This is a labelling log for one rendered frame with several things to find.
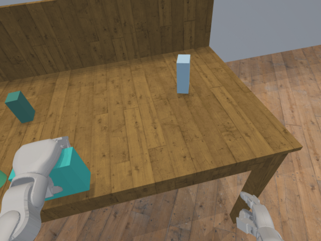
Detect robot right forearm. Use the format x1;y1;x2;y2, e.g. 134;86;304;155
256;226;284;241

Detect left robot hand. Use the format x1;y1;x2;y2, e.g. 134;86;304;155
13;136;71;198

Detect sponge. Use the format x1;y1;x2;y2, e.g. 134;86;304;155
8;147;91;201

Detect right robot hand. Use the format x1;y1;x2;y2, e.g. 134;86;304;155
236;191;275;237

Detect table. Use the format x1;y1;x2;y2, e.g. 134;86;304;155
0;0;303;224

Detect robot left forearm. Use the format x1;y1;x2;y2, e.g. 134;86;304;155
0;173;49;241

